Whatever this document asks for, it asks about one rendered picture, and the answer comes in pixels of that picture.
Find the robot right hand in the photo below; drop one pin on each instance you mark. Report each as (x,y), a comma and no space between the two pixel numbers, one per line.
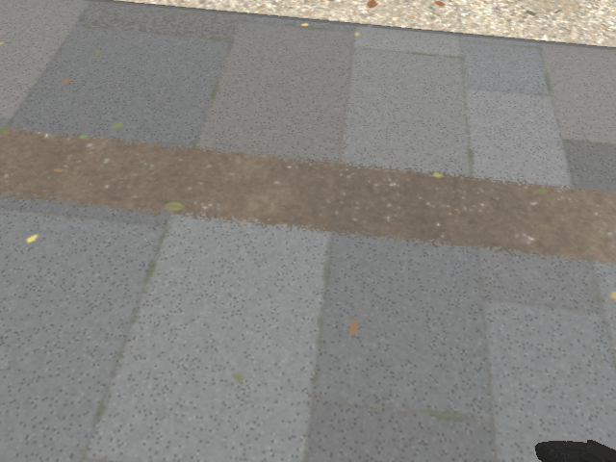
(562,451)

